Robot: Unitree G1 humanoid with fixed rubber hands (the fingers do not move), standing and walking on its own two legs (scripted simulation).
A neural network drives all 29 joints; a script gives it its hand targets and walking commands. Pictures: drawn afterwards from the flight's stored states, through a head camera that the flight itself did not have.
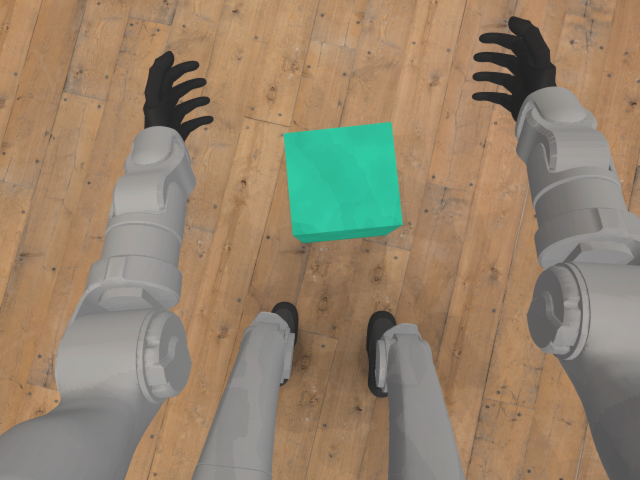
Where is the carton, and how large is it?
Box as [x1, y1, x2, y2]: [284, 122, 402, 242]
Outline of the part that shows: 391,122 284,133 292,233 294,236 302,242 311,242 383,235 402,224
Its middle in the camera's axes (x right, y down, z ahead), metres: +0.05 -0.11 +0.87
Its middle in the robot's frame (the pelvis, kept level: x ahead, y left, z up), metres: +0.51 +0.01 -0.52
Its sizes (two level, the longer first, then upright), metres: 0.210 0.200 0.250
